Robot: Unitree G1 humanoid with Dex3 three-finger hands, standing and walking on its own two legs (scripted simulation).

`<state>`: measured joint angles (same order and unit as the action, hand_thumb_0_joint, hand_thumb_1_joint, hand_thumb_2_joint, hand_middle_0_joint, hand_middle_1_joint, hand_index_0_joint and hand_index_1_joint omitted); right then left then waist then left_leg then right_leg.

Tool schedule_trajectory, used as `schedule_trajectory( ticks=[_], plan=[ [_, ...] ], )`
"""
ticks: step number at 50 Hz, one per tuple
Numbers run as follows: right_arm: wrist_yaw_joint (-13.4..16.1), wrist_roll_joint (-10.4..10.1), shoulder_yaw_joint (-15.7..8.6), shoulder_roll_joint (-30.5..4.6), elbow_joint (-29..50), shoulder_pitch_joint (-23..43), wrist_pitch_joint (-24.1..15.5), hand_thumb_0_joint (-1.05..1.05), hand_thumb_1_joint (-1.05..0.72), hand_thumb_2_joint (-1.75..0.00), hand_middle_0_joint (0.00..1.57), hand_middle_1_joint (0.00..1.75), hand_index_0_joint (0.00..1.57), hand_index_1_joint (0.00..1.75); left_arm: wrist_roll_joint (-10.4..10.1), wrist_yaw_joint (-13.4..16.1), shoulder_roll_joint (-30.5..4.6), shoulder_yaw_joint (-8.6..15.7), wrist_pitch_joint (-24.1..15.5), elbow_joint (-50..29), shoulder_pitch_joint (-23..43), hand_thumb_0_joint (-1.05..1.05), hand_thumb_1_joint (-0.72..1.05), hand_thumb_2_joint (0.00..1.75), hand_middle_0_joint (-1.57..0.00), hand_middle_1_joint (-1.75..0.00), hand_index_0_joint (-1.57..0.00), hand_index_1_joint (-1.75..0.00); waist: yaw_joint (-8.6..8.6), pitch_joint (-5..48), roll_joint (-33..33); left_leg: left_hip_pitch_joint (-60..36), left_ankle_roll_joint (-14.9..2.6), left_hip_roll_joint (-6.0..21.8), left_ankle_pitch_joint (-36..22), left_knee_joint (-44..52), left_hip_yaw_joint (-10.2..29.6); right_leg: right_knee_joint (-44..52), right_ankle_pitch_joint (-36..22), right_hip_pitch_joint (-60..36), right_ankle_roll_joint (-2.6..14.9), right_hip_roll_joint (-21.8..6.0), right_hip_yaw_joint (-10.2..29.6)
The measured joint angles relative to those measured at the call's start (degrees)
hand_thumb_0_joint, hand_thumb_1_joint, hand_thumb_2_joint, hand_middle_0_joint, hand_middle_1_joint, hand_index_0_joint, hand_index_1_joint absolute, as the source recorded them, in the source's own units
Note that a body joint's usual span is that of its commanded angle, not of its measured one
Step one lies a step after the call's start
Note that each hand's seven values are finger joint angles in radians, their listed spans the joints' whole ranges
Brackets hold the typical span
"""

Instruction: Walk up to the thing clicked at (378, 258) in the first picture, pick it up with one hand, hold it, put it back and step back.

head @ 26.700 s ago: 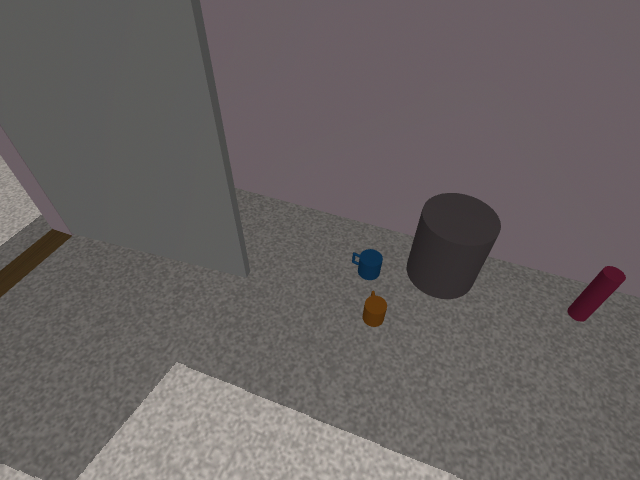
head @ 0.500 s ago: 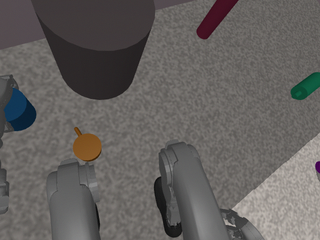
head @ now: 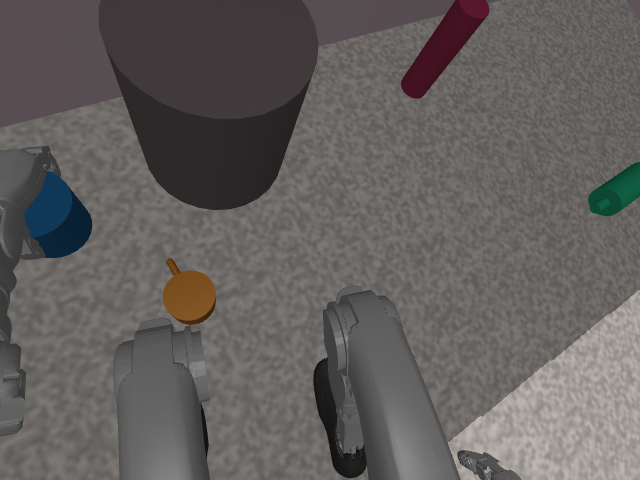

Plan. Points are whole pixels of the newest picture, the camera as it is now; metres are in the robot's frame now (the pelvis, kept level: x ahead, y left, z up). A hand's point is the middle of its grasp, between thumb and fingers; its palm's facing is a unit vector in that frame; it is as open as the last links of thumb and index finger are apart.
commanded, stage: lift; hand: left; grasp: from above
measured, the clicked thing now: (28, 218) +0.48 +0.32 -0.18
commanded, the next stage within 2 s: hold in 1.50 s
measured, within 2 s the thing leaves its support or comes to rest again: neither
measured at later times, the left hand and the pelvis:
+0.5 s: hand out of the picture +0.40 +0.31 +0.01, palm faces -0.42 -0.10 -0.90, open 11.6 cm; pelvis +0.00 +0.00 +0.11, yaw +3 degrees
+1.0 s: hand out of the picture +0.35 +0.27 +0.21, palm faces -0.43 -0.13 -0.89, open 11.7 cm; pelvis +0.03 -0.01 +0.28, yaw +6 degrees
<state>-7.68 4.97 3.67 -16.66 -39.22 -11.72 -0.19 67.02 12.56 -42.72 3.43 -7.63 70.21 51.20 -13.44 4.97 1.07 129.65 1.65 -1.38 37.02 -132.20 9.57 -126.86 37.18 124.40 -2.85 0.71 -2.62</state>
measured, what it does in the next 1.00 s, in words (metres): rises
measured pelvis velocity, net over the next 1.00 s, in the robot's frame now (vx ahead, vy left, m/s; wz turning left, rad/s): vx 0.03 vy -0.01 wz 0.10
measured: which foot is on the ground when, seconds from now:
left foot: down 0.00-1.00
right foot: down 0.00-1.00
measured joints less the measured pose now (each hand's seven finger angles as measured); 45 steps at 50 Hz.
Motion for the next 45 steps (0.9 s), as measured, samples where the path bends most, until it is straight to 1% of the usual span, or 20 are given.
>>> schedule_trajectory(
  ticks=[4, 7, 10, 12, 17, 22, 28, 30, 34, 37, 40, 45],
  plan=[
    [0.39, -0.91, -0.51, 0.39, 0.39, -0.40, 0.97, 0.00, -0.92, -0.90, 0.20, 0.30, 0.20, 0.29, -1.21, -2.73, 1.11, -0.91, 0.99, -1.93, -2.17, -0.01, -0.21, 0.66, -0.64, -0.80, -0.51, -0.74, 0.83, 1.45, 0.88, -1.93, -0.41, 0.35, 0.07, 2.30, -0.76, 2.08, 0.02, -1.69, -0.04, -0.06, 0.48],
    [0.77, -1.50, -0.77, 0.67, 0.84, -0.59, 1.41, 0.00, -0.92, -0.90, 0.20, 0.30, 0.20, 0.29, -2.72, -4.72, 2.02, -1.73, 1.26, -4.53, -4.15, -0.01, -0.21, 0.66, -0.64, -0.79, -0.51, -0.74, 1.78, 2.10, 1.04, -3.84, -0.69, 0.62, 0.09, 4.17, -1.34, 3.78, -0.07, -3.38, -0.50, -0.09, 0.89],
    [1.21, -2.09, -1.05, 0.86, 1.36, -0.65, 1.63, 0.00, -0.92, -0.90, 0.20, 0.30, 0.20, 0.29, -4.09, -6.21, 2.98, -2.32, 1.01, -7.78, -6.28, -0.01, -0.21, 0.66, -0.64, -0.80, -0.51, -0.74, 2.81, 2.82, 1.05, -5.66, -0.83, 0.73, -0.02, 6.07, -1.69, 5.59, -0.19, -5.13, -0.59, -0.23, 1.05],
    [1.59, -2.50, -1.30, 1.00, 1.69, -0.55, 1.81, 0.00, -0.92, -0.90, 0.20, 0.30, 0.20, 0.29, -4.56, -6.80, 3.50, -2.63, 0.71, -10.22, -7.82, -0.01, -0.21, 0.66, -0.64, -0.80, -0.51, -0.74, 3.45, 3.41, 0.94, -6.91, -0.89, 0.80, -0.09, 7.38, -1.86, 6.86, -0.29, -6.34, -0.60, -0.31, 1.10],
    [2.68, -3.59, -2.30, 1.25, 2.43, 0.24, 2.22, 0.00, -0.92, -0.90, 0.20, 0.30, 0.20, 0.29, -5.54, -6.99, 4.87, -3.49, 1.07, -16.04, -11.77, -0.01, -0.21, 0.66, -0.63, -0.80, -0.51, -0.74, 4.68, 4.84, 0.89, -10.67, -0.99, 0.82, -0.28, 11.01, -2.18, 10.41, -0.43, -10.11, -0.42, -0.69, 1.07],
    [3.79, -4.51, -3.13, 1.61, 2.86, 1.55, 2.63, 0.00, -0.92, -0.90, 0.20, 0.30, 0.20, 0.29, -6.51, -7.21, 6.38, -4.38, 3.12, -20.45, -15.40, -0.01, -0.20, 0.65, -0.63, -0.80, -0.50, -0.75, 5.57, 5.64, 0.99, -16.15, -0.99, 0.95, -0.59, 15.86, -2.59, 15.06, -0.78, -15.42, -0.36, -1.01, 1.10],
    [5.06, -5.13, -3.59, 2.17, 2.67, 2.61, 2.87, 0.00, -0.91, -0.90, 0.20, 0.30, 0.20, 0.29, -8.62, -8.49, 8.53, -6.02, 6.35, -24.45, -19.59, -0.01, -0.20, 0.66, -0.62, -0.81, -0.49, -0.75, 6.56, 6.24, 1.09, -24.64, -0.90, 1.45, -1.35, 23.15, -3.19, 22.00, -1.77, -23.37, -0.38, -1.10, 1.22],
    [5.57, -5.31, -3.72, 2.35, 2.50, 2.71, 2.89, 0.00, -0.91, -0.90, 0.20, 0.30, 0.20, 0.29, -9.38, -8.92, 9.40, -6.62, 7.01, -25.79, -21.22, -0.01, -0.20, 0.66, -0.62, -0.81, -0.49, -0.76, 6.85, 6.31, 1.22, -27.75, -0.85, 1.62, -1.71, 25.80, -3.38, 24.51, -2.18, -26.32, -0.26, -1.12, 1.25],
    [6.61, -5.87, -3.82, 2.68, 2.29, 2.54, 3.14, 0.00, -0.91, -0.90, 0.20, 0.30, 0.20, 0.29, -10.26, -9.72, 11.12, -7.56, 7.59, -28.73, -25.01, -0.01, -0.19, 0.66, -0.61, -0.81, -0.49, -0.76, 7.39, 6.25, 1.34, -34.37, -0.74, 2.08, -2.54, 31.33, -3.94, 29.75, -3.19, -32.48, 0.03, -1.00, 1.47],
    [7.44, -6.24, -3.83, 2.87, 1.93, 2.13, 3.18, 0.00, -0.91, -0.90, 0.20, 0.30, 0.20, 0.29, -10.56, -9.95, 12.29, -8.38, 7.77, -30.67, -27.66, -0.01, -0.19, 0.65, -0.61, -0.81, -0.49, -0.76, 7.81, 6.09, 1.34, -39.68, -0.66, 2.38, -3.23, 35.62, -4.45, 33.72, -3.95, -37.41, 0.23, -0.95, 1.73],
    [8.28, -6.60, -3.79, 3.09, 1.40, 1.72, 3.05, 0.01, -0.91, -0.90, 0.20, 0.30, 0.20, 0.29, -11.03, -9.52, 13.21, -8.87, 7.85, -32.01, -29.79, -0.01, -0.20, 0.65, -0.62, -0.81, -0.49, -0.75, 8.09, 5.62, 1.25, -45.36, -0.54, 2.60, -4.03, 40.08, -4.96, 37.82, -4.75, -42.73, 0.40, -0.94, 2.00],
    [9.28, -7.03, -3.77, 3.32, 0.38, 0.82, 2.40, 0.01, -0.91, -0.90, 0.20, 0.30, 0.20, 0.29, -10.79, -8.72, 14.49, -9.61, 8.24, -30.81, -31.12, -0.01, -0.20, 0.66, -0.62, -0.81, -0.50, -0.75, 8.51, 4.73, 1.05, -54.77, -0.37, 2.96, -5.68, 47.80, -5.71, 45.04, -6.40, -51.63, 0.74, -0.89, 2.35]
  ],
)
